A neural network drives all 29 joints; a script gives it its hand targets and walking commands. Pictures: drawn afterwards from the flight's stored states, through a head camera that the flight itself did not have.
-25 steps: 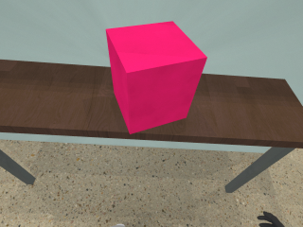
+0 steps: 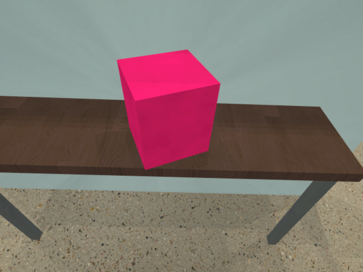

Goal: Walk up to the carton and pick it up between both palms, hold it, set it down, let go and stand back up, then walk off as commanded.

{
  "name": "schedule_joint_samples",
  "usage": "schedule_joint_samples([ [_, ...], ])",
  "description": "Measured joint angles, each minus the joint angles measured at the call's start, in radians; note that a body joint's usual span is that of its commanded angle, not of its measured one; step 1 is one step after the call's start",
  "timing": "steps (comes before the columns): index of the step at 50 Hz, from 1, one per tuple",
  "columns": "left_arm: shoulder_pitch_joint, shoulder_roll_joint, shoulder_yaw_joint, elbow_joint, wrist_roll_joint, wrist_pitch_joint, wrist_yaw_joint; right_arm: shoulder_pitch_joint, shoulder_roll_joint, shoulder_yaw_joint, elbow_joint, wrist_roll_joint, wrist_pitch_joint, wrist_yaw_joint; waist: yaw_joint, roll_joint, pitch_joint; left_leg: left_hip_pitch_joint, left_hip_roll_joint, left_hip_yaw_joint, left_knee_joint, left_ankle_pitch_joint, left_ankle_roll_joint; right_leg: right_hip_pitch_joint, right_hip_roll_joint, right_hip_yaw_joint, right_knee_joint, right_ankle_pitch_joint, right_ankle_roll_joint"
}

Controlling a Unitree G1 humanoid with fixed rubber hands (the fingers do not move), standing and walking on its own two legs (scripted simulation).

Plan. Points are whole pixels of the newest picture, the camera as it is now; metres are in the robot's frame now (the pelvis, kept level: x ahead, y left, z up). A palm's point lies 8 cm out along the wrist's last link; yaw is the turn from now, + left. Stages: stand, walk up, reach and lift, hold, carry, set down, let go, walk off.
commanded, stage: walk up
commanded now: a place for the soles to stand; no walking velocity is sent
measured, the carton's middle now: (166, 109) +0.56 +0.05 +0.06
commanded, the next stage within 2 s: none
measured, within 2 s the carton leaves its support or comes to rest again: neither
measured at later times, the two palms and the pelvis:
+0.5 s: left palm out of the picture +0.13 +0.33 -0.10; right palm out of the picture +0.16 -0.29 -0.08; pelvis +0.03 +0.02 +0.01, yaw +0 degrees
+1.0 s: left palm out of the picture +0.09 +0.34 -0.10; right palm out of the picture +0.14 -0.30 -0.08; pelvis +0.03 +0.02 +0.01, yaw +1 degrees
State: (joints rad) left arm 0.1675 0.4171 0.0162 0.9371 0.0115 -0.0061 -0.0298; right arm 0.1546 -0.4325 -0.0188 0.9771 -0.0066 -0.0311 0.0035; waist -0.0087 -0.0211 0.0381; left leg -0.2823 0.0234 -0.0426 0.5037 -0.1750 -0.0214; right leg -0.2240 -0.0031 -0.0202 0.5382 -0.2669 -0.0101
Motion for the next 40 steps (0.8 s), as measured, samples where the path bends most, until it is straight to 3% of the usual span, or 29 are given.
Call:
schedule_joint_samples([
  [24, -0.083, -0.007, 0.003, 0.104, -0.012, 0.01, 0.013, -0.118, 0.041, 0.021, 0.066, 0.007, -0.006, -0.01, 0.018, -0.005, 0.027, 0.077, -0.018, 0.011, -0.098, 0.007, 0.014, 0.101, -0.02, 0.008, -0.153, 0.037, 0.032],
  [40, -0.064, -0.016, 0.008, 0.138, -0.004, 0.01, 0.009, -0.124, 0.041, 0.015, 0.093, 0.0, 0.005, -0.005, 0.018, 0.0, 0.017, 0.093, -0.02, 0.006, -0.131, 0.029, 0.014, 0.119, -0.022, 0.002, -0.185, 0.058, 0.032],
])
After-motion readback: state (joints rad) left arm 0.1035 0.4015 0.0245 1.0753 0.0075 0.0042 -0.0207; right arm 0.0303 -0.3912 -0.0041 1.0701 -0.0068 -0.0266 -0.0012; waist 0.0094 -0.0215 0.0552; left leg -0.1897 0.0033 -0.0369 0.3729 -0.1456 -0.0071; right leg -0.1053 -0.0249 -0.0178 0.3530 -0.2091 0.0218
